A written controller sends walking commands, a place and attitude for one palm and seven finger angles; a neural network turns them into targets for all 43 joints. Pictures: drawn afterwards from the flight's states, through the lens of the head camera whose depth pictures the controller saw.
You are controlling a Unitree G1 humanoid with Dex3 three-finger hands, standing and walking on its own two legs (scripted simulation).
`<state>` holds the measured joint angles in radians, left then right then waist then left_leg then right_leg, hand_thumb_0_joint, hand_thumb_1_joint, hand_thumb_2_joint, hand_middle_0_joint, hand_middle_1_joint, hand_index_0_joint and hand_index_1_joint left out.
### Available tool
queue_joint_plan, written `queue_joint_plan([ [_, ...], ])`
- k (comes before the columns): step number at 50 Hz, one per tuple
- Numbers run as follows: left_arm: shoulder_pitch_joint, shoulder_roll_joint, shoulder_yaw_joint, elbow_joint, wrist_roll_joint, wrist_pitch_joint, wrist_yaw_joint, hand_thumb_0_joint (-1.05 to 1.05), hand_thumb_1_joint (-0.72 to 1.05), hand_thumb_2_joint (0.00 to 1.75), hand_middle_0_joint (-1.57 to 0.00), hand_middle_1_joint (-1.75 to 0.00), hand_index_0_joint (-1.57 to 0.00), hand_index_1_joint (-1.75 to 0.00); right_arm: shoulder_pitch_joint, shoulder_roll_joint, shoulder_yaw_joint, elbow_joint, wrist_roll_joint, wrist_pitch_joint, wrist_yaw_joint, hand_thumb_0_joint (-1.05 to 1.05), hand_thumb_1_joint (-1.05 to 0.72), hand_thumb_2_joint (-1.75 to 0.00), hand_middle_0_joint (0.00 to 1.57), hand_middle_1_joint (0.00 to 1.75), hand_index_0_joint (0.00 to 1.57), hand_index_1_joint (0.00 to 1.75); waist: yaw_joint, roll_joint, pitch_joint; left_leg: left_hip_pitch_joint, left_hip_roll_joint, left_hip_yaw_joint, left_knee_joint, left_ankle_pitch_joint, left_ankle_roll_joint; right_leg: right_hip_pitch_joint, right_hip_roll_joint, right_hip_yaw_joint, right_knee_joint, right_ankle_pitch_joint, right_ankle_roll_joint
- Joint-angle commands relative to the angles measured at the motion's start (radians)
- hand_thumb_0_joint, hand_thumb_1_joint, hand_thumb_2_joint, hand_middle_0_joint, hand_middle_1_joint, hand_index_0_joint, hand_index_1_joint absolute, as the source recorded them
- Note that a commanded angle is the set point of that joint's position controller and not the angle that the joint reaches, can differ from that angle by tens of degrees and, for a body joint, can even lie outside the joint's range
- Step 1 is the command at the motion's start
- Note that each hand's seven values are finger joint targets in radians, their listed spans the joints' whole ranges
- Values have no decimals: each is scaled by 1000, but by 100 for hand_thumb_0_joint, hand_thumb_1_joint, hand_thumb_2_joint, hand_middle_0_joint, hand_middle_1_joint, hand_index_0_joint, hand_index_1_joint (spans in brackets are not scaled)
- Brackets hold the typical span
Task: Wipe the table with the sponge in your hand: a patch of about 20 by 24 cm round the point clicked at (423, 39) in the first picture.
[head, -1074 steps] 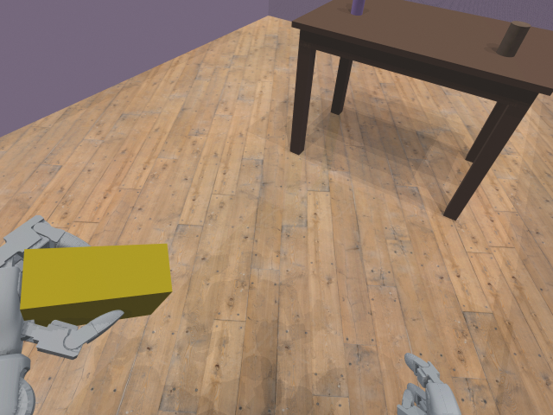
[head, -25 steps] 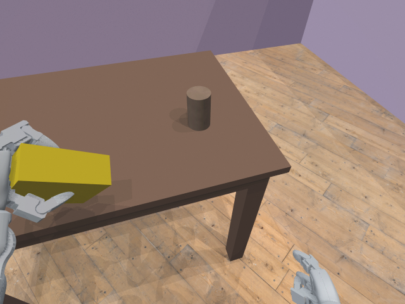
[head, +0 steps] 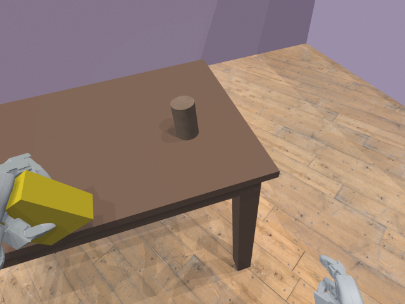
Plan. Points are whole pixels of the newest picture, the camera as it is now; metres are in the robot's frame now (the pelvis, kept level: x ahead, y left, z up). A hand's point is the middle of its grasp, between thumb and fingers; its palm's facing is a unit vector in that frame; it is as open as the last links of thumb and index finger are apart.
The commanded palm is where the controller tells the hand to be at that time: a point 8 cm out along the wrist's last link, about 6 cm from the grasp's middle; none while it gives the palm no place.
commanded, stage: turn the palm down, sponge in hand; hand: left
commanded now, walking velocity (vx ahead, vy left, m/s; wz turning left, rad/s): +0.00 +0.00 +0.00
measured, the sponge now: (51, 214) +0.22 +0.31 +0.11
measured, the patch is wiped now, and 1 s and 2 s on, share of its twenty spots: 0.00 0.00 0.00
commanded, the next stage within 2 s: move the sponge above the wiping area in 1.22 s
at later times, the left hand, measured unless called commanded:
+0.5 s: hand (34, 211) +0.21 +0.31 +0.14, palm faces +0.11 -0.24 -0.96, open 9.7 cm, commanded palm +0.18 +0.31 +0.23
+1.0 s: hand (20, 208) +0.21 +0.34 +0.14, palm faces +0.09 -0.10 -0.99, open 9.7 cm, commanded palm +0.17 +0.34 +0.23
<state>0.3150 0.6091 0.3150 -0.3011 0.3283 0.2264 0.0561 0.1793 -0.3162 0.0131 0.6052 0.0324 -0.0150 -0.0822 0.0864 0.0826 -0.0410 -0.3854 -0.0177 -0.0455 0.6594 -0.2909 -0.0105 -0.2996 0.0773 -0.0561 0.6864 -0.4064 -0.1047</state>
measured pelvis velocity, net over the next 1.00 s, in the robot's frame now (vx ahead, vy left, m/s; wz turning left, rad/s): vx -0.02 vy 0.07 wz -0.02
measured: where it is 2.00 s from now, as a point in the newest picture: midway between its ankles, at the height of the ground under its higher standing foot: outside the picture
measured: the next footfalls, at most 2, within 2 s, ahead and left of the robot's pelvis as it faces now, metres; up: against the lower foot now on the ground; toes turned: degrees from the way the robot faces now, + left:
none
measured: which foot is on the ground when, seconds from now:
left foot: down 0.00-1.00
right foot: down 0.00-1.00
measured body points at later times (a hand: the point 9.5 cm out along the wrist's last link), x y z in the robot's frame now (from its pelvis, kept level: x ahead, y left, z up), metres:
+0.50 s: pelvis -0.02 +0.03 +0.01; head -0.03 -0.02 +0.46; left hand +0.20 +0.32 +0.19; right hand +0.22 -0.18 -0.07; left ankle +0.03 +0.14 -0.72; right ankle -0.03 -0.04 -0.72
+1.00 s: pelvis -0.02 +0.07 +0.02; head -0.04 +0.03 +0.47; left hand +0.20 +0.34 +0.20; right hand +0.25 -0.10 -0.05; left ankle +0.03 +0.15 -0.72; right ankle -0.03 -0.04 -0.72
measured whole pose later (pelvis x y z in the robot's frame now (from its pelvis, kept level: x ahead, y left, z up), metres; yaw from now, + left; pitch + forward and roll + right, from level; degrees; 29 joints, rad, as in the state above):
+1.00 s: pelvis -0.02 +0.07 +0.02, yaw -1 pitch -5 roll +0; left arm 0.09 0.53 -0.08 -0.27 0.87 0.39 -0.04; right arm -0.03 -0.25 0.10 0.67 0.01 0.01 -0.05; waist 0.16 0.11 0.03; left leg -0.20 -0.07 0.00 0.44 -0.15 0.06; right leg -0.12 0.02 -0.01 0.46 -0.26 -0.03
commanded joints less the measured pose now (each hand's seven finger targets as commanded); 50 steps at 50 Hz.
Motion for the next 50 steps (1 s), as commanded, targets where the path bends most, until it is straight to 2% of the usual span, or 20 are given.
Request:
queue_joint_plan([
  [1, -229, 248, 52, -322, 82, -73, -6, 0, 10, 130, -120, -160, -120, -160, -206, -63, -14, -203, 6, -91, -25, 0, -90, -90, 20, 30, 20, 30, -25, -61, -163, 116, -30, 31, 0, 209, 61, 21, -117, 195, -181, 476, 146],
  [3, -194, 252, 63, -345, 121, -110, 11, 0, 10, 130, -120, -160, -120, -160, -182, -58, -18, -191, -9, -102, -31, 0, -90, -90, 20, 30, 20, 30, -13, -57, -197, 138, -31, 30, -6, 234, 64, 29, -111, 176, -175, 470, 137],
  [6, -143, 345, 176, -311, 175, -117, 67, 0, 10, 130, -120, -160, -120, -160, -197, -62, -21, -167, -16, -109, -24, 0, -90, -90, 20, 30, 20, 30, 15, -40, -185, 135, -34, 26, -11, 241, 54, 30, -98, 184, -190, 443, 116],
  [7, -160, 293, 149, -302, 180, -109, 85, 0, 10, 130, -120, -160, -120, -160, -193, -46, -14, -166, -18, -104, -20, 0, -90, -90, 20, 30, 20, 30, 20, -44, -194, 123, -34, 31, -20, 239, 52, 43, -107, 168, -183, 444, 118],
  [8, -142, 304, 174, -263, 186, -95, 106, 0, 10, 130, -120, -160, -120, -160, -181, -47, -19, -155, -19, -96, -18, 0, -90, -90, 20, 30, 20, 30, 30, -42, -185, 119, -31, 35, -35, 239, 48, 56, -100, 156, -183, 440, 114],
  [11, -156, 270, 149, -167, 185, 9, 129, 0, 10, 130, -120, -160, -120, -160, -226, -59, -23, -145, -5, -72, -8, 0, -90, -90, 20, 30, 20, 30, 40, 22, -131, 114, -24, 48, -62, 222, 33, 54, -89, 161, -209, 389, 99],
  [14, -208, 233, 53, -106, 201, 111, 92, 0, 10, 130, -120, -160, -120, -160, -250, -76, -14, -145, 3, -47, -11, 0, -90, -90, 20, 30, 20, 30, 29, -65, -86, 98, -21, 53, -103, 190, 37, 63, -91, 134, -228, 336, 112],
  [16, -265, 197, -34, -100, 227, 166, 40, 0, 10, 130, -120, -160, -120, -160, -324, -67, 10, -161, 19, -47, -9, 0, -90, -90, 20, 30, 20, 30, 15, -50, -44, 115, -28, 55, -124, 156, 41, 42, -85, 138, -263, 249, 106],
  [19, -342, 161, -149, -172, 283, 165, -25, 0, 10, 130, -120, -160, -120, -160, -333, -66, 17, -167, 14, -58, -20, 0, -90, -90, 20, 30, 20, 30, -1, -61, -68, 171, -31, 46, -148, 138, 58, 37, -84, 131, -289, 188, 106],
  [22, -403, 186, -159, -266, 361, 120, -51, 0, 10, 130, -120, -160, -120, -160, -358, -45, 33, -176, 5, -82, -23, 0, -90, -90, 20, 30, 20, 30, 7, -52, -131, 226, -28, 31, -162, 152, 66, 43, -77, 114, -289, 158, 96],
  [26, -354, 320, 1, -293, 445, 63, -6, 0, 10, 130, -120, -160, -120, -160, -367, -42, 29, -143, -20, -87, -15, 0, -90, -90, 20, 30, 20, 30, 58, 5, -184, 275, -25, 7, -184, 219, 60, 87, -55, 105, -287, 217, 67],
  [29, -351, 271, 3, -210, 467, 69, 47, 0, 10, 130, -120, -160, -120, -160, -344, -35, 24, -108, -25, -68, 6, 0, -90, -90, 20, 30, 20, 30, 69, 49, -174, 274, -19, 9, -201, 271, 45, 111, -55, 83, -282, 267, 55],
  [31, -389, 263, 12, -143, 483, 125, 64, 0, 10, 130, -120, -160, -120, -160, -392, -34, 25, -99, -12, -51, 23, 0, -90, -90, 20, 30, 20, 30, 76, 73, -146, 261, -18, 0, -217, 259, 33, 115, -43, 103, -290, 252, 40],
  [32, -422, 198, -54, -121, 474, 151, 66, 0, 10, 130, -120, -160, -120, -160, -387, -31, 31, -97, -10, -43, 28, 0, -90, -90, 20, 30, 20, 30, 67, 52, -139, 251, -14, 8, -226, 262, 32, 124, -55, 79, -287, 259, 46],
  [37, -452, 56, -232, -89, 458, 211, -10, 0, 10, 130, -120, -160, -120, -160, -442, -30, 42, -115, 14, -29, 27, 0, -90, -90, 20, 30, 20, 30, 36, -21, -71, 264, -16, 8, -270, 175, 41, 98, -53, 60, -326, 193, 63],
  [39, -446, 48, -265, -109, 472, 204, -33, 0, 10, 130, -120, -160, -120, -160, -429, -39, 34, -117, 11, -29, 20, 0, -90, -90, 20, 30, 20, 30, 29, -24, -72, 278, -8, -7, -294, 137, 47, 97, -52, 55, -332, 172, 67],
  [42, -506, 68, -271, -172, 523, 191, -44, 0, 10, 130, -120, -160, -120, -160, -444, -24, 51, -133, 9, -48, 15, 0, -90, -90, 20, 30, 20, 30, 37, -27, -129, 292, -8, -18, -303, 115, 53, 111, -45, 56, -313, 151, 61],
  [46, -547, 288, -91, -238, 605, 172, -28, 0, 10, 130, -120, -160, -120, -160, -449, -38, 48, -120, -19, -37, 14, 0, -90, -90, 20, 30, 20, 30, 79, 73, -207, 304, -1, -46, -313, 161, 47, 187, -24, 85, -285, 191, 39],
  [47, -578, 252, -123, -245, 618, 164, -21, 0, 10, 130, -120, -160, -120, -160, -449, -22, 60, -118, -24, -40, 20, 0, -90, -90, 20, 30, 20, 30, 81, 78, -240, 315, -7, -35, -297, 217, 46, 189, -33, 64, -272, 209, 37],
  [50, -535, 232, -115, -148, 614, 168, -8, 0, 10, 130, -120, -160, -120, -160, -430, -27, 51, -81, -26, -20, 36, 0, -90, -90, 20, 30, 20, 30, 84, 84, -182, 321, 4, -48, -309, 256, 37, 170, -27, 60, -296, 224, 32],
])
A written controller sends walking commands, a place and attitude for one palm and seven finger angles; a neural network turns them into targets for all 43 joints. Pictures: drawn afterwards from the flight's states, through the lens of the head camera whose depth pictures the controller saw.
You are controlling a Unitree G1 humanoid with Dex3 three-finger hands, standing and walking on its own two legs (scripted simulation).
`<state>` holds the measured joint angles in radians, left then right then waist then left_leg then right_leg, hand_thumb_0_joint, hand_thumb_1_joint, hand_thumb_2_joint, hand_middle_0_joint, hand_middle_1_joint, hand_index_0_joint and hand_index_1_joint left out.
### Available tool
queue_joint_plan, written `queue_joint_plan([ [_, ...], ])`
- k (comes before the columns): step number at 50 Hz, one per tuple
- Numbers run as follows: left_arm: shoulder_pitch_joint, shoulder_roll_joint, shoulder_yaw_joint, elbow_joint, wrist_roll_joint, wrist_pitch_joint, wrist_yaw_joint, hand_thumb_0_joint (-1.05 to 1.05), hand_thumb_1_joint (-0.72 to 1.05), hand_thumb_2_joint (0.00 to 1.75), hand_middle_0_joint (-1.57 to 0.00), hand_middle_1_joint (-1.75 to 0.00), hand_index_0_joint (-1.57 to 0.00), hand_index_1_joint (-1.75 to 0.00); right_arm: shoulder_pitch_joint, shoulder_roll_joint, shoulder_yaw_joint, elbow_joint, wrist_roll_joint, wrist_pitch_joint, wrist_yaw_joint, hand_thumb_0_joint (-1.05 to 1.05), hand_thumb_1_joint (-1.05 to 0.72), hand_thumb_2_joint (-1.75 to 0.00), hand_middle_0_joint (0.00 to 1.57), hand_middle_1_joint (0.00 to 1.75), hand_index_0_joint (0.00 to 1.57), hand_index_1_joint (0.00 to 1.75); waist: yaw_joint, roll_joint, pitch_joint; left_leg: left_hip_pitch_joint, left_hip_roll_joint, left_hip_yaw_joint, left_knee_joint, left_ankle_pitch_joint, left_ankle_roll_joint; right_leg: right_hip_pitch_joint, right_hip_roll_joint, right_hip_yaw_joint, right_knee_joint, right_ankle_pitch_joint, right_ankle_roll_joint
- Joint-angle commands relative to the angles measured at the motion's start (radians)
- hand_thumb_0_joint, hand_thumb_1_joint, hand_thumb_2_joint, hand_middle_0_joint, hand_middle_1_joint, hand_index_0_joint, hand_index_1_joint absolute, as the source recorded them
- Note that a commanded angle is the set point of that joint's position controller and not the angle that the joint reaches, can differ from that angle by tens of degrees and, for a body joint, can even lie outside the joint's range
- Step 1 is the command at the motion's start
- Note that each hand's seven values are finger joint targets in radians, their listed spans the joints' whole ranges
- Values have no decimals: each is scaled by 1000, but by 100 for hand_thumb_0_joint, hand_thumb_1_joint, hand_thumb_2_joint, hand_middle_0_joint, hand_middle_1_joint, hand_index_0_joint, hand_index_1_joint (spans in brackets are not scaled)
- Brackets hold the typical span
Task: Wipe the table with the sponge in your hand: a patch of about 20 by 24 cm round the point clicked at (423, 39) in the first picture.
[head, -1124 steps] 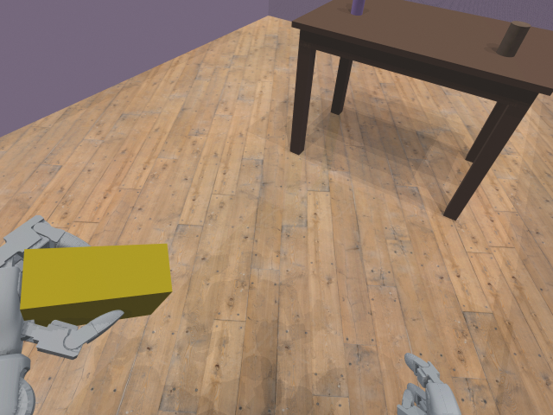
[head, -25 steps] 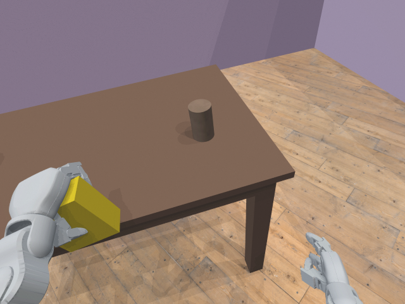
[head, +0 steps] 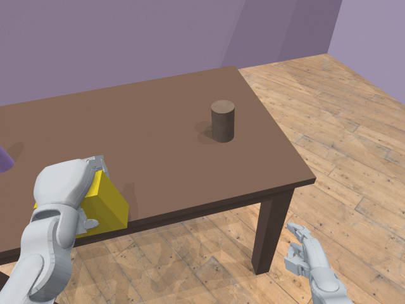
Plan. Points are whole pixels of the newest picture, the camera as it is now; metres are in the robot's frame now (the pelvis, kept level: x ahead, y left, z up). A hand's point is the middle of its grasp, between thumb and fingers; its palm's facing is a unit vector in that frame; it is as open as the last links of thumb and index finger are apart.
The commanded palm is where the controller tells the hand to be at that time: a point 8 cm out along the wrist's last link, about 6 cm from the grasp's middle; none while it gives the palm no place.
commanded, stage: turn the palm down, sponge in hand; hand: left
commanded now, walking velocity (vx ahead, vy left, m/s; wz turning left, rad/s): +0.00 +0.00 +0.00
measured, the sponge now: (93, 211) +0.23 +0.28 +0.07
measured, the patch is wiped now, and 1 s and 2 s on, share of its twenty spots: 0.00 0.00 0.00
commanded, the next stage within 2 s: move the sponge above the wiping area in 0.22 s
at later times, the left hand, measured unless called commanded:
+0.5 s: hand (63, 190) +0.23 +0.31 +0.14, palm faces +0.12 -0.03 -0.99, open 9.7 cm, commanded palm +0.20 +0.29 +0.21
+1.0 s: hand (55, 189) +0.24 +0.34 +0.12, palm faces +0.06 -0.03 -1.00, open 9.7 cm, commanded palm +0.22 +0.32 +0.19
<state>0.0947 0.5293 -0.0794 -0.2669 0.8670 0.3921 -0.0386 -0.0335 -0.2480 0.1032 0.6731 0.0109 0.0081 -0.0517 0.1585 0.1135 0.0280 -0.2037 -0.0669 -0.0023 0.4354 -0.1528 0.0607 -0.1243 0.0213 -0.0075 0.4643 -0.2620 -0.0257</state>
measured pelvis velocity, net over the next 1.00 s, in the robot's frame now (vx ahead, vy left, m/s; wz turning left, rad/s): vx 0.00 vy -0.02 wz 0.01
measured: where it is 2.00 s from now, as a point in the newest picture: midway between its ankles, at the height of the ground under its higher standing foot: outside the picture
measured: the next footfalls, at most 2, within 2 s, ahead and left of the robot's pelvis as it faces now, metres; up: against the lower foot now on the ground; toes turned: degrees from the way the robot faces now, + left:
none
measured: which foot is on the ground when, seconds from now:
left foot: down 0.00-1.00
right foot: down 0.00-1.00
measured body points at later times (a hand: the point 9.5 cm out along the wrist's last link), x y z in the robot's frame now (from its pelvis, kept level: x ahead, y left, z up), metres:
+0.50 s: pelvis +0.00 -0.01 +0.00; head -0.02 -0.05 +0.45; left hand +0.22 +0.30 +0.19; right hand +0.26 -0.18 -0.08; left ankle +0.06 +0.08 -0.74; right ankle +0.00 -0.11 -0.74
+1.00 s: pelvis +0.00 -0.02 +0.00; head -0.01 -0.06 +0.45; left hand +0.23 +0.34 +0.18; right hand +0.23 -0.22 -0.09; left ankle +0.06 +0.08 -0.74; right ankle +0.00 -0.11 -0.74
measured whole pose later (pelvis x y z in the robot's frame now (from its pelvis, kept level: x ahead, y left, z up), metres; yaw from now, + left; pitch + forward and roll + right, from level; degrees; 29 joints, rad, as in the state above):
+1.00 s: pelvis +0.00 -0.02 +0.00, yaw +0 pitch -4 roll +0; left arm -0.01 0.60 0.09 0.05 0.85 0.35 -0.02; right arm 0.04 -0.28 0.07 0.72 0.04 0.02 -0.06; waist 0.12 0.11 0.03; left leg -0.21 -0.04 -0.02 0.43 -0.15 0.04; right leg -0.12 0.05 -0.02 0.43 -0.24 -0.05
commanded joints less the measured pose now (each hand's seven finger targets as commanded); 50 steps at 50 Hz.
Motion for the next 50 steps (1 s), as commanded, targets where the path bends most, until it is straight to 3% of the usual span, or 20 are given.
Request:
queue_joint_plan([
  [1, -318, 337, 314, -177, 84, 19, 86, 0, 10, 130, -120, -160, -120, -160, -244, -93, -37, -158, 4, -42, 12, 0, -90, -90, 20, 30, 20, 30, 19, 62, -250, 133, 52, -99, -82, 112, -36, 2, 43, 39, -70, 79, -57],
  [2, -337, 263, 244, -158, 63, 27, 81, 0, 10, 130, -120, -160, -120, -160, -242, -85, -29, -158, 6, -40, 18, 0, -90, -90, 20, 30, 20, 30, 6, 43, -229, 129, 51, -88, -85, 116, -38, -14, 28, 8, -72, 81, -49],
  [7, -258, 130, 132, -119, -15, 60, 13, 0, 10, 130, -120, -160, -120, -160, -247, -86, -36, -172, 31, -37, 17, 0, -90, -90, 20, 30, 20, 30, -18, -45, -162, 118, 46, -71, -97, 51, -32, -38, 19, -4, -103, 73, -29],
  [12, -271, 189, 149, -211, 22, 35, -12, 0, 10, 130, -120, -160, -120, -160, -237, -92, -31, -198, 27, -46, 7, 0, -90, -90, 20, 30, 20, 30, -20, -50, -206, 121, 45, -68, -95, 22, -23, -23, 22, 4, -92, 48, -27],
  [16, -317, 369, 298, -267, 95, 3, 27, 0, 10, 130, -120, -160, -120, -160, -236, -102, -39, -190, 4, -44, 4, 0, -90, -90, 20, 30, 20, 30, 11, 42, -278, 133, 46, -85, -83, 69, -22, 24, 42, 48, -74, 64, -46],
  [17, -344, 327, 263, -248, 104, -5, 39, 0, 10, 130, -120, -160, -120, -160, -227, -88, -30, -182, -2, -51, 8, 0, -90, -90, 20, 30, 20, 30, 11, 21, -303, 141, 38, -70, -65, 119, -24, 17, 29, 19, -68, 77, -45],
  [20, -293, 321, 302, -103, 56, -19, 63, 0, 10, 130, -120, -160, -120, -160, -197, -97, -46, -143, 3, -40, 6, 0, -90, -90, 20, 30, 20, 30, 5, -31, -208, 133, 35, -61, -66, 103, -25, -17, 26, 25, -116, 69, -42],
  [21, -274, 371, 362, -76, 53, -9, 66, 0, 10, 130, -120, -160, -120, -160, -215, -99, -47, -148, 10, -42, 6, 0, -90, -90, 20, 30, 20, 30, 15, -40, -200, 124, 33, -69, -67, 84, -28, -13, 38, 62, -123, 56, -52],
  [22, -295, 307, 298, -54, 34, -4, 61, 0, 10, 130, -120, -160, -120, -160, -220, -93, -39, -148, 14, -41, 6, 0, -90, -90, 20, 30, 20, 30, 2, -49, -182, 113, 27, -49, -63, 85, -28, -17, 20, 33, -126, 59, -41],
  [26, -323, 263, 227, 28, 8, 21, 15, 0, 10, 130, -120, -160, -120, -160, -229, -105, -45, -148, 32, -40, -9, 0, -90, -90, 20, 30, 20, 30, -31, -8, -116, 103, 20, -43, -77, 12, -30, -60, 22, 48, -156, 21, -34],
  [28, -338, 240, 168, 17, 6, 10, -18, 0, 10, 130, -120, -160, -120, -160, -204, -111, -51, -146, 30, -43, -16, 0, -90, -90, 20, 30, 20, 30, -44, -3, -141, 116, 20, -37, -78, 20, -22, -48, 14, 26, -149, 35, -24],
  [32, -431, 270, 155, -28, 39, -64, -50, 0, 10, 130, -120, -160, -120, -160, -190, -104, -42, -165, 27, -72, -31, 0, -90, -90, 20, 30, 20, 30, -54, -17, -197, 136, 15, -37, -58, -1, -10, -62, 12, 21, -141, 2, -21],
  [34, -405, 334, 233, -30, 45, -126, -33, 0, 10, 130, -120, -160, -120, -160, -156, -115, -59, -154, 12, -77, -39, 0, -90, -90, 20, 30, 20, 30, -39, -33, -219, 161, 17, -48, -56, 26, -5, -46, 16, 22, -145, 25, -23],
  [36, -383, 463, 377, -52, 62, -164, 4, 0, 10, 130, -120, -160, -120, -160, -156, -119, -62, -153, 6, -81, -38, 0, -90, -90, 20, 30, 20, 30, -8, -31, -260, 166, 14, -55, -39, 69, -10, -16, 28, 58, -137, 55, -38],
  [38, -365, 408, 368, -5, 45, -184, 41, 0, 10, 130, -120, -160, -120, -160, -143, -100, -61, -142, 3, -77, -34, 0, -90, -90, 20, 30, 20, 30, -6, -31, -239, 153, 10, -39, -33, 114, -14, -18, 20, 33, -130, 91, -36],
  [41, -306, 431, 437, 64, 29, -150, 94, 0, 10, 130, -120, -160, -120, -160, -148, -115, -75, -132, 11, -60, -17, 0, -90, -90, 20, 30, 20, 30, 15, 30, -206, 121, 10, -47, -37, 117, -29, -12, 26, 73, -133, 111, -52],
  [43, -304, 344, 362, 92, 8, -115, 104, 0, 10, 130, -120, -160, -120, -160, -141, -115, -79, -129, 17, -50, -8, 0, -90, -90, 20, 30, 20, 30, -1, 27, -190, 101, 17, -30, -43, 125, -32, -7, 13, 35, -126, 126, -42],
  [46, -270, 328, 325, 183, 1, -49, 71, 0, 10, 130, -120, -160, -120, -160, -167, -133, -78, -137, 29, -45, -10, 0, -90, -90, 20, 30, 20, 30, -21, -37, -143, 71, 13, -27, -50, 73, -31, -33, 15, 45, -141, 98, -33],
  [47, -301, 293, 265, 176, -2, -39, 49, 0, 10, 130, -120, -160, -120, -160, -161, -136, -74, -139, 31, -44, -13, 0, -90, -90, 20, 30, 20, 30, -37, -61, -157, 67, 11, -18, -48, 64, -26, -32, 5, 29, -136, 98, -23],
  [50, -380, 299, 204, 175, 1, -49, -11, 0, 10, 130, -120, -160, -120, -160, -151, -146, -78, -141, 35, -44, -36, 0, -90, -90, 20, 30, 20, 30, -70, -69, -147, 77, 7, -19, -50, 6, -14, -65, 5, 29, -150, 53, -11],
])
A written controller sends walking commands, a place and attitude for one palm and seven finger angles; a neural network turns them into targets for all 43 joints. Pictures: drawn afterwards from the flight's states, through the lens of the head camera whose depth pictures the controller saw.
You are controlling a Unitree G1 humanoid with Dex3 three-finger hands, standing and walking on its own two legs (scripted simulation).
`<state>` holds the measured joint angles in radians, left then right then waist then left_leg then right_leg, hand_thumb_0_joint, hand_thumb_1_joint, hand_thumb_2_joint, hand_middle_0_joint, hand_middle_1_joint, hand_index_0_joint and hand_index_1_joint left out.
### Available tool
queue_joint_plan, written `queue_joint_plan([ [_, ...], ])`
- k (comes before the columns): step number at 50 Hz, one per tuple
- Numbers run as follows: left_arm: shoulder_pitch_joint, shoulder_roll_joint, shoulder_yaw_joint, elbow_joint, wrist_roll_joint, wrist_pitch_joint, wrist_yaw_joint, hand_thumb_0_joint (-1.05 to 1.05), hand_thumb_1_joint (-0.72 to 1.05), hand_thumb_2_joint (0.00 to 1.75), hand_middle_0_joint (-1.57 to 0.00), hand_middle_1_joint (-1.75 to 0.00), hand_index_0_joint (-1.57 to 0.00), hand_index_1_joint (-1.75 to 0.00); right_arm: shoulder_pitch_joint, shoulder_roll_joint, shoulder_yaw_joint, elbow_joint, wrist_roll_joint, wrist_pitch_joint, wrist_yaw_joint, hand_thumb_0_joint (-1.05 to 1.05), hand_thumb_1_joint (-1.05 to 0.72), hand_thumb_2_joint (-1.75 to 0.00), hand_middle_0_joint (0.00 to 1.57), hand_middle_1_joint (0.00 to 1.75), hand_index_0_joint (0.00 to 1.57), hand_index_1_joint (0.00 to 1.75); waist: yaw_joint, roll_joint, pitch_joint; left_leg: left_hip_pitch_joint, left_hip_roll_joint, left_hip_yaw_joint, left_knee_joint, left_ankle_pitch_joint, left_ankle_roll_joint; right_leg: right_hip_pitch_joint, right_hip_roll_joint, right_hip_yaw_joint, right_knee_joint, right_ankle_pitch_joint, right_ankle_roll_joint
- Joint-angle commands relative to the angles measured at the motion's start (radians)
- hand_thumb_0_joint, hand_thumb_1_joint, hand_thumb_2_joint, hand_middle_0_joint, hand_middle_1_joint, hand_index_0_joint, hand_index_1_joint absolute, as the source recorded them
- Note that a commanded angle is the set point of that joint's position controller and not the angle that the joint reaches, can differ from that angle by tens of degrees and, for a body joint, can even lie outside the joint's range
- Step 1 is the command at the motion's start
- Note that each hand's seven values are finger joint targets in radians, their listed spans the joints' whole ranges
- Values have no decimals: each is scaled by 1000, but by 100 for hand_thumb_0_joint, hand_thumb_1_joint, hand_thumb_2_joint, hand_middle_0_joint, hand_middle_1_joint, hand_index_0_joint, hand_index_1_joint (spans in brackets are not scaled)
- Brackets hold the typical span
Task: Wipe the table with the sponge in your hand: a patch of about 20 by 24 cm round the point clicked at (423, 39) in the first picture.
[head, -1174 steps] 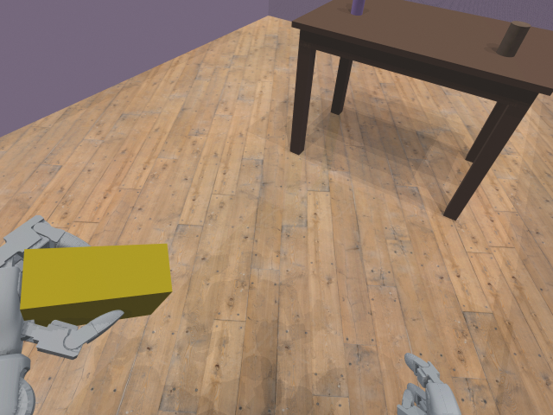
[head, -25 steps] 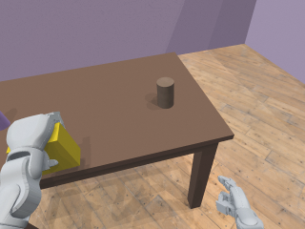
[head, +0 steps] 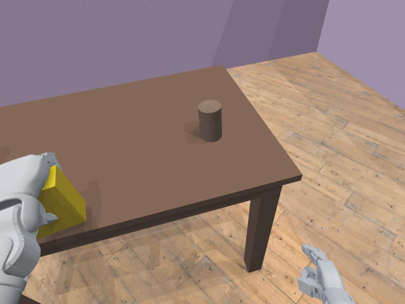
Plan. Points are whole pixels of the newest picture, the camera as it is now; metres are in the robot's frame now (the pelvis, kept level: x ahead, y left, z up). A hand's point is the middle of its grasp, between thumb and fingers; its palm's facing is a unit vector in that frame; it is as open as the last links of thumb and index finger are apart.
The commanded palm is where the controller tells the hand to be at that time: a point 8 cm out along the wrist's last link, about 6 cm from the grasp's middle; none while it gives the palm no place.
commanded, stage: move the sponge above the wiping area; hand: left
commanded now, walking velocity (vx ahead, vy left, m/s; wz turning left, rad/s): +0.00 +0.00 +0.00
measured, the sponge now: (49, 210) +0.23 +0.36 +0.07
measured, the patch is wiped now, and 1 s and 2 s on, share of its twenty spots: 0.00 0.00 0.00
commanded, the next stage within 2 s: none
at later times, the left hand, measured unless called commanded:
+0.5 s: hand (44, 197) +0.25 +0.37 +0.09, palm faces -0.07 -0.07 -0.99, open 9.7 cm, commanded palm +0.24 +0.35 +0.17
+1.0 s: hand (66, 192) +0.28 +0.36 +0.06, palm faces -0.17 -0.07 -0.98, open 9.7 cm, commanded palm +0.27 +0.36 +0.15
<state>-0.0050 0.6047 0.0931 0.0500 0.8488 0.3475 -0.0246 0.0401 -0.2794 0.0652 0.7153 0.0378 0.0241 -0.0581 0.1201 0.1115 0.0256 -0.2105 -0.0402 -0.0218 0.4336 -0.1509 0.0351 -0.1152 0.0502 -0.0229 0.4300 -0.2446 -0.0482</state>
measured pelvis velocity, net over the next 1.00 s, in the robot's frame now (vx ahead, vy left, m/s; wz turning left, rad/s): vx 0.01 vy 0.02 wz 0.02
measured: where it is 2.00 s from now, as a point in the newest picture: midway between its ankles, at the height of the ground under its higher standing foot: outside the picture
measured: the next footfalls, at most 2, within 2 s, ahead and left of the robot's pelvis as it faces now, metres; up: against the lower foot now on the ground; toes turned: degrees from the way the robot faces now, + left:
none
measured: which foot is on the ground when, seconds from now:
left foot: down 0.00-1.00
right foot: down 0.00-1.00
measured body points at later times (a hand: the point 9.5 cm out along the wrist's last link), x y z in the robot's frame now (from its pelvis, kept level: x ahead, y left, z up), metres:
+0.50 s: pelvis +0.01 +0.02 +0.00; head +0.01 -0.02 +0.45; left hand +0.25 +0.37 +0.14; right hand +0.24 -0.19 -0.10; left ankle +0.06 +0.10 -0.74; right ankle +0.00 -0.09 -0.74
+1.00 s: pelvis +0.01 +0.02 +0.00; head +0.03 -0.01 +0.45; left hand +0.29 +0.36 +0.12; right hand +0.23 -0.20 -0.11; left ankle +0.06 +0.10 -0.74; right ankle +0.00 -0.09 -0.74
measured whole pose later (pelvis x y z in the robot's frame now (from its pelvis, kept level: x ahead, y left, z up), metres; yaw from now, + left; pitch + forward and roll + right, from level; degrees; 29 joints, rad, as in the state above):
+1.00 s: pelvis +0.01 +0.02 +0.00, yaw +1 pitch +0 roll -1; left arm -0.16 0.57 0.00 0.29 0.92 0.23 -0.09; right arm 0.09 -0.28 0.05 0.70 0.05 0.03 -0.08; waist 0.09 0.09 0.01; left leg -0.30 -0.07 -0.03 0.48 -0.18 0.06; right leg -0.19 0.02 -0.04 0.46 -0.27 -0.02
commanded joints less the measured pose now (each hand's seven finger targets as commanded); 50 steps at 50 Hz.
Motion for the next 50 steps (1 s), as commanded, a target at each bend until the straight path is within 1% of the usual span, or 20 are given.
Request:
queue_joint_plan([
  [1, -319, 228, 29, -160, 26, -23, -40, 0, 10, 130, -120, -160, -120, -160, -237, -103, -31, -197, 14, -71, -35, 0, -90, -90, 20, 30, 20, 30, -42, -76, -146, 96, -18, -4, -41, -19, 14, -97, -16, 53, -123, 1, 10],
  [3, -369, 256, 39, -193, 40, -98, -49, 0, 10, 130, -120, -160, -120, -160, -200, -102, -34, -190, 3, -87, -47, 0, -90, -90, 20, 30, 20, 30, -41, -64, -212, 135, -21, -11, -32, 9, 26, -83, -17, 36, -105, 16, 11],
  [6, -383, 352, 144, -275, 61, -199, -18, 0, 10, 130, -120, -160, -120, -160, -183, -94, -41, -192, -9, -108, -59, 0, -90, -90, 20, 30, 20, 30, -13, -2, -271, 184, -19, -27, -11, 57, 26, -83, -5, 49, -93, 52, -3],
  [7, -402, 335, 146, -252, 63, -223, 2, 0, 10, 130, -120, -160, -120, -160, -169, -82, -33, -182, -13, -113, -59, 0, -90, -90, 20, 30, 20, 30, -11, -1, -275, 178, -23, -20, -6, 80, 23, -83, -12, 28, -82, 63, -4],
  [11, -296, 419, 303, -215, 74, -219, 94, 0, 10, 130, -120, -160, -120, -160, -148, -99, -60, -162, -19, -94, -31, 0, -90, -90, 20, 30, 20, 30, 39, 73, -287, 150, -11, -39, -5, 191, 3, -36, -1, 54, -61, 165, -32],
  [12, -299, 353, 256, -213, 67, -196, 110, 0, 10, 130, -120, -160, -120, -160, -150, -86, -56, -169, -18, -87, -22, 0, -90, -90, 20, 30, 20, 30, 36, 57, -293, 136, -8, -28, -2, 224, 0, -22, -12, 31, -46, 189, -27],
  [16, -169, 257, 198, -101, 33, -69, 112, 0, 10, 130, -120, -160, -120, -160, -189, -100, -61, -177, -1, -55, 4, 0, -90, -90, 20, 30, 20, 30, 31, 20, -214, 83, 0, -23, -25, 174, -12, -35, -9, 28, -60, 162, -21],
  [18, -177, 206, 110, -51, 17, -17, 75, 0, 10, 130, -120, -160, -120, -160, -178, -113, -59, -170, 7, -40, 1, 0, -90, -90, 20, 30, 20, 30, 2, -51, -177, 54, 0, -11, -41, 121, -8, -46, -15, 11, -68, 140, -6],
  [21, -247, 188, 34, -86, 25, 8, 1, 0, 10, 130, -120, -160, -120, -160, -219, -111, -44, -202, 21, -39, -11, 0, -90, -90, 20, 30, 20, 30, -26, -75, -164, 63, -3, -19, -49, 57, 0, -78, -8, 18, -79, 94, -2],
  [22, -298, 185, 4, -132, 30, -13, -18, 0, 10, 130, -120, -160, -120, -160, -203, -111, -41, -206, 19, -46, -15, 0, -90, -90, 20, 30, 20, 30, -35, -69, -208, 86, -5, -24, -42, 63, 8, -76, -13, 9, -72, 91, 2],
  [24, -369, 229, 19, -170, 46, -78, -36, 0, 10, 130, -120, -160, -120, -160, -174, -119, -50, -198, 10, -54, -33, 0, -90, -90, 20, 30, 20, 30, -50, -63, -240, 123, -4, -41, -40, 42, 18, -93, -8, 8, -74, 64, 5],
  [27, -458, 272, 61, -273, 80, -192, -9, 0, 10, 130, -120, -160, -120, -160, -155, -88, -40, -201, -1, -90, -48, 0, -90, -90, 20, 30, 20, 30, -36, 7, -322, 189, -2, -64, -13, 77, 22, -112, -2, 7, -44, 64, -5],
  [30, -421, 340, 177, -208, 98, -249, 66, 0, 10, 130, -120, -160, -120, -160, -104, -103, -66, -155, -17, -85, -49, 0, -90, -90, 20, 30, 20, 30, -12, 37, -286, 173, 8, -81, -20, 109, 3, -128, 6, 8, -41, 85, -17],
  [31, -409, 392, 237, -211, 109, -239, 92, 0, 10, 130, -120, -160, -120, -160, -117, -104, -62, -160, -18, -84, -41, 0, -90, -90, 20, 30, 20, 30, 10, 81, -294, 159, 10, -85, -25, 115, -4, -110, 13, 24, -36, 90, -28],
  [33, -410, 317, 199, -136, 106, -206, 135, 0, 10, 130, -120, -160, -120, -160, -107, -89, -67, -147, -15, -71, -29, 0, -90, -90, 20, 30, 20, 30, 7, 56, -282, 138, 14, -74, -18, 161, -14, -109, 5, 5, -28, 100, -26],
  [36, -358, 294, 199, -46, 89, -115, 157, 0, 10, 130, -120, -160, -120, -160, -144, -99, -66, -156, -3, -49, -7, 0, -90, -90, 20, 30, 20, 30, 28, 62, -272, 100, 15, -63, -37, 142, -28, -79, 5, 13, -38, 92, -33],
  [38, -342, 213, 110, -11, 70, -64, 136, 0, 10, 130, -120, -160, -120, -160, -137, -103, -67, -158, 1, -37, -1, 0, -90, -90, 20, 30, 20, 30, 12, 5, -290, 92, 13, -52, -39, 150, -29, -57, -3, -6, -36, 110, -21],
  [42, -360, 161, -8, 73, 66, 1, 30, 0, 10, 130, -120, -160, -120, -160, -152, -119, -53, -175, 21, -21, -7, 0, -90, -90, 20, 30, 20, 30, -36, -88, -224, 50, 2, -35, -42, 63, -8, -79, -6, -5, -60, 86, -8],
  [46, -533, 229, -11, 6, 89, -96, -31, 0, 10, 130, -120, -160, -120, -160, -133, -117, -52, -190, 18, -39, -36, 0, -90, -90, 20, 30, 20, 30, -68, -73, -233, 92, -3, -54, -27, -18, 19, -135, 0, 7, -65, 25, -2],
  [50, -564, 344, 122, -71, 121, -263, 23, 0, 10, 130, -120, -160, -120, -160, -66, -110, -70, -166, -5, -66, -50, 0, -90, -90, 20, 30, 20, 30, -38, 10, -328, 160, -9, -63, 13, 90, 21, -130, 4, 7, -34, 87, -14],
])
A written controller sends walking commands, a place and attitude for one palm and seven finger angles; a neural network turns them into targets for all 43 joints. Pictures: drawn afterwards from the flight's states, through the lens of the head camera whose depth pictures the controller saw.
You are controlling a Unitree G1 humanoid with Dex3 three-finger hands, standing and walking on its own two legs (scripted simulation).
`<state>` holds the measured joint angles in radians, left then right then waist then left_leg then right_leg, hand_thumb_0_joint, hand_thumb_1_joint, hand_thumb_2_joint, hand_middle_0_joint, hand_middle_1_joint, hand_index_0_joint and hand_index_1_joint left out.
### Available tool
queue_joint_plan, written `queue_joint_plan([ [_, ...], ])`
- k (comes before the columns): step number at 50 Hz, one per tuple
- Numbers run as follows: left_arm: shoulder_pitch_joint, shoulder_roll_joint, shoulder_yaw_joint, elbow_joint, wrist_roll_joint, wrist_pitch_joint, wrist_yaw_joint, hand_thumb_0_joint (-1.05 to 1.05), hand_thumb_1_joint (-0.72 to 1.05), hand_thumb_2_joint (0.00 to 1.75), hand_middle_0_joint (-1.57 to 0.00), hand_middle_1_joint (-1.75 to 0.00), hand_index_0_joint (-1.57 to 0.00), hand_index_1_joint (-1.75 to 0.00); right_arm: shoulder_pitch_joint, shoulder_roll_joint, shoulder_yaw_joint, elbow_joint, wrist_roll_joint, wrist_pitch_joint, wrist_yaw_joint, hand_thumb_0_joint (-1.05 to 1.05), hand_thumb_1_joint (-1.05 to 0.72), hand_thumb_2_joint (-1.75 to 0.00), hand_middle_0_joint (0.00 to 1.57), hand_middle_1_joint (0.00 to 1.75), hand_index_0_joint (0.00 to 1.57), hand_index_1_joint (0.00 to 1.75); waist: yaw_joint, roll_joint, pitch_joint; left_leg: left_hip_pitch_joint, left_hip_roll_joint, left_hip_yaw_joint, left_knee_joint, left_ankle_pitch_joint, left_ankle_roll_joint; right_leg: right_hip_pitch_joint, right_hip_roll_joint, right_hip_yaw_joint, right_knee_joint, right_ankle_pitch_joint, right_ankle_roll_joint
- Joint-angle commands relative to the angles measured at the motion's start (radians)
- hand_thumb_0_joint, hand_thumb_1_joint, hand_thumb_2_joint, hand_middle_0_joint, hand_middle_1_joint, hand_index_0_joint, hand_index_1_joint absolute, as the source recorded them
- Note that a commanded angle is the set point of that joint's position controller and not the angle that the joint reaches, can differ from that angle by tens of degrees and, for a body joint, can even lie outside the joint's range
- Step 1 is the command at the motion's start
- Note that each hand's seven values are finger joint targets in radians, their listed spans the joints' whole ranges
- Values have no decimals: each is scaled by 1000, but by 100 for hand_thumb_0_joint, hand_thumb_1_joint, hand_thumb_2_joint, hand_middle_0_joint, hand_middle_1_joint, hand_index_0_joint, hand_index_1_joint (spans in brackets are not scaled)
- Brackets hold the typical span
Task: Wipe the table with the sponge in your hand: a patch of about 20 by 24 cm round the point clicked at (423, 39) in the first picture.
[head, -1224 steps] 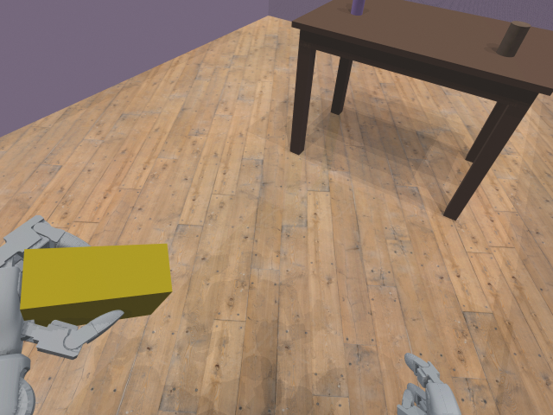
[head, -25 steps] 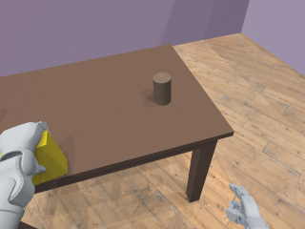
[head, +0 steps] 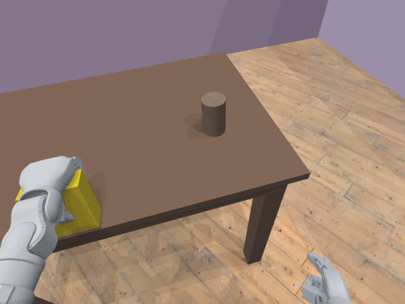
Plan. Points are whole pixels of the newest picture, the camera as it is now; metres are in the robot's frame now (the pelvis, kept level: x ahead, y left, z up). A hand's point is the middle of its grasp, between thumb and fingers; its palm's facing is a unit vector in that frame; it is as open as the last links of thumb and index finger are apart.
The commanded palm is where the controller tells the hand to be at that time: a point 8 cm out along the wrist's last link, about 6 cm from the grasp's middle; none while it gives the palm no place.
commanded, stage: move the sponge above the wiping area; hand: left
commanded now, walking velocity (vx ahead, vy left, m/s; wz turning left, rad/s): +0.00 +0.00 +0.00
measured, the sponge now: (67, 212) +0.26 +0.34 +0.01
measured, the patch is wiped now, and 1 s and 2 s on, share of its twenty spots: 0.00 0.00 0.00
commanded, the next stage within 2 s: none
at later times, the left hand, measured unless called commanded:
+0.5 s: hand (66, 191) +0.28 +0.32 +0.07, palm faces -0.09 -0.02 -1.00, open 9.7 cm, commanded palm +0.26 +0.33 +0.16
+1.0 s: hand (65, 177) +0.30 +0.33 +0.09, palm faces -0.01 +0.01 -1.00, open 9.7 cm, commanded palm +0.27 +0.35 +0.16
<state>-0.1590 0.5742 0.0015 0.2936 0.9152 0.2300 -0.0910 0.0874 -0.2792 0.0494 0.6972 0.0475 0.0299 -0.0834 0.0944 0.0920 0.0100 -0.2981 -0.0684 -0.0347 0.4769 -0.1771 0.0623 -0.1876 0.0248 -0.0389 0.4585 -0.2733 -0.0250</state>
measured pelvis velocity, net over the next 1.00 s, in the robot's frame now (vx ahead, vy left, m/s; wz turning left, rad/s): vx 0.01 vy -0.01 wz -0.02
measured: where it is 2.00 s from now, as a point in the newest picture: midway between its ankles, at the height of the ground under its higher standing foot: outside the picture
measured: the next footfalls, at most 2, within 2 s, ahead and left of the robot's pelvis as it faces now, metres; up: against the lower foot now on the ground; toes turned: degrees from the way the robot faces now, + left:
none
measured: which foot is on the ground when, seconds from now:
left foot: down 0.00-1.00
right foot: down 0.00-1.00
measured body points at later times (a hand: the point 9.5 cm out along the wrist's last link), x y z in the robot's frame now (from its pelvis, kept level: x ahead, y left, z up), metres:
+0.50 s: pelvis +0.01 -0.01 +0.00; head +0.03 -0.04 +0.45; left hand +0.28 +0.32 +0.13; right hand +0.22 -0.24 -0.11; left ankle +0.04 +0.08 -0.74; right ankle -0.02 -0.11 -0.74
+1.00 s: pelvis +0.01 -0.01 +0.00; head +0.04 -0.03 +0.45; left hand +0.29 +0.32 +0.15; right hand +0.21 -0.24 -0.11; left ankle +0.04 +0.08 -0.74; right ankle -0.02 -0.11 -0.74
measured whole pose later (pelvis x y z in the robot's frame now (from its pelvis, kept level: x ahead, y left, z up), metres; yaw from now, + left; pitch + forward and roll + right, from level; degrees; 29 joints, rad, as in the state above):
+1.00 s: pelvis +0.01 -0.01 +0.00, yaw -1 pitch +2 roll -1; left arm -0.07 0.62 0.13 0.18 0.91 0.02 0.01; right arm 0.12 -0.27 0.01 0.69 0.04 0.03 -0.07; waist 0.10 0.08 0.00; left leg -0.33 -0.05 -0.03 0.53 -0.22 0.05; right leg -0.21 0.05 -0.03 0.48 -0.30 -0.04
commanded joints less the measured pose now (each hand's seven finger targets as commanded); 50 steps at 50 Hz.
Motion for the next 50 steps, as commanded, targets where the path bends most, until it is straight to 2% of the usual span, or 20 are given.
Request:
queue_joint_plan([
  [1, -400, 446, 290, -334, 65, -167, 117, 0, 10, 130, -120, -160, -120, -160, -113, -111, -55, -148, -18, -78, -23, 0, -90, -90, 20, 30, 20, 30, 7, 83, -328, 243, 25, -56, -31, 134, -15, -49, 35, 35, -58, 123, -47],
  [3, -347, 393, 293, -291, 64, -177, 173, 0, 10, 130, -120, -160, -120, -160, -89, -101, -64, -131, -23, -80, -12, 0, -90, -90, 20, 30, 20, 30, 16, 106, -317, 234, 32, -55, -20, 205, -27, -62, 31, 24, -41, 147, -50],
  [4, -341, 381, 300, -255, 57, -166, 194, 0, 10, 130, -120, -160, -120, -160, -79, -107, -71, -123, -22, -75, -4, 0, -90, -90, 20, 30, 20, 30, 12, 96, -290, 215, 36, -53, -17, 225, -33, -72, 29, 19, -38, 164, -49],
  [6, -256, 401, 351, -167, 38, -114, 222, 0, 10, 130, -120, -160, -120, -160, -92, -117, -75, -123, -15, -60, 10, 0, -90, -90, 20, 30, 20, 30, 37, 58, -276, 165, 33, -38, -21, 222, -36, -34, 28, 28, -43, 185, -53],
  [7, -252, 361, 318, -142, 26, -85, 227, 0, 10, 130, -120, -160, -120, -160, -97, -117, -75, -121, -11, -52, 15, 0, -90, -90, 20, 30, 20, 30, 32, 22, -277, 145, 32, -25, -19, 218, -37, -20, 21, 19, -39, 197, -46],
  [11, -154, 311, 255, -130, -3, 13, 185, 0, 10, 130, -120, -160, -120, -160, -136, -126, -74, -153, 2, -37, 31, 0, -90, -90, 20, 30, 20, 30, 28, -4, -312, 137, 29, -11, -24, 231, -33, 35, 16, 20, -43, 244, -36],
  [13, -131, 261, 180, -160, -12, 30, 135, 0, 10, 130, -120, -160, -120, -160, -134, -128, -72, -164, 8, -31, 31, 0, -90, -90, 20, 30, 20, 30, 5, -31, -293, 140, 26, -12, -23, 222, -21, 26, 15, 15, -48, 255, -28],
  [15, -134, 293, 184, -193, -17, 13, 93, 0, 10, 130, -120, -160, -120, -160, -135, -134, -73, -172, 7, -31, 23, 0, -90, -90, 20, 30, 20, 30, -9, -66, -276, 140, 18, -12, -11, 200, -7, 17, 17, 20, -53, 267, -21],
  [18, -214, 333, 201, -293, -13, -70, 70, 0, 10, 130, -120, -160, -120, -160, -133, -124, -67, -178, 4, -46, 2, 0, -90, -90, 20, 30, 20, 30, -26, -48, -267, 180, 16, -18, -2, 173, 7, -25, 20, 26, -61, 232, -18],
  [21, -253, 413, 285, -403, 5, -153, 106, 0, 10, 130, -120, -160, -120, -160, -137, -109, -60, -184, -8, -64, -11, 0, -90, -90, 20, 30, 20, 30, -3, 40, -275, 212, 15, -32, 4, 194, 5, -48, 26, 34, -59, 216, -29],
  [23, -292, 410, 305, -369, 23, -183, 155, 0, 10, 130, -120, -160, -120, -160, -106, -108, -69, -148, -14, -71, -14, 0, -90, -90, 20, 30, 20, 30, -10, 71, -274, 225, 24, -34, 10, 206, -4, -78, 23, 29, -49, 194, -34],
  [26, -255, 425, 360, -318, 24, -154, 205, 0, 10, 130, -120, -160, -120, -160, -112, -108, -74, -145, -12, -67, -1, 0, -90, -90, 20, 30, 20, 30, 16, 79, -282, 202, 28, -38, 3, 206, -18, -61, 26, 34, -47, 187, -45],
  [29, -228, 374, 322, -204, 4, -81, 215, 0, 10, 130, -120, -160, -120, -160, -117, -113, -79, -129, -4, -44, 8, 0, -90, -90, 20, 30, 20, 30, 15, 8, -273, 154, 23, -15, -3, 187, -25, -27, 15, 26, -51, 206, -36],
  [33, -208, 307, 205, -92, -12, 6, 139, 0, 10, 130, -120, -160, -120, -160, -138, -124, -65, -139, 10, -24, 10, 0, -90, -90, 20, 30, 20, 30, -7, -38, -241, 116, 14, 4, -21, 136, -20, -6, 10, 20, -65, 206, -25],
  [34, -228, 324, 196, -85, -8, 13, 113, 0, 10, 130, -120, -160, -120, -160, -137, -133, -65, -139, 12, -18, 7, 0, -90, -90, 20, 30, 20, 30, -17, -54, -236, 116, 14, 4, -20, 134, -16, -8, 10, 21, -69, 217, -23],
  [37, -268, 283, 126, -150, -2, -17, 41, 0, 10, 130, -120, -160, -120, -160, -144, -121, -55, -173, 15, -23, 4, 0, -90, -90, 20, 30, 20, 30, -37, -38, -257, 151, 10, -3, -3, 144, -2, -21, 12, 21, -67, 229, -21],
  [40, -280, 363, 197, -258, 6, -117, 25, 0, 10, 130, -120, -160, -120, -160, -118, -119, -65, -182, 1, -32, -6, 0, -90, -90, 20, 30, 20, 30, -26, -24, -305, 200, 9, -16, 15, 188, 9, -17, 16, 24, -59, 253, -23],
  [44, -236, 460, 351, -309, 16, -209, 100, 0, 10, 130, -120, -160, -120, -160, -95, -111, -69, -166, -14, -47, -11, 0, -90, -90, 20, 30, 20, 30, 12, 32, -296, 202, 17, -28, 15, 237, 1, -30, 22, 26, -47, 244, -36],
  [46, -241, 517, 434, -341, 23, -211, 153, 0, 10, 130, -120, -160, -120, -160, -109, -106, -68, -170, -16, -49, -2, 0, -90, -90, 20, 30, 20, 30, 39, 84, -302, 187, 23, -36, 10, 256, -12, -21, 25, 35, -40, 238, -47],
  [50, -154, 431, 413, -231, -10, -121, 222, 0, 10, 130, -120, -160, -120, -160, -104, -113, -88, -146, -7, -37, 19, 0, -90, -90, 20, 30, 20, 30, 46, 54, -302, 153, 31, -18, 11, 262, -28, -1, 14, 24, -35, 252, -42],
])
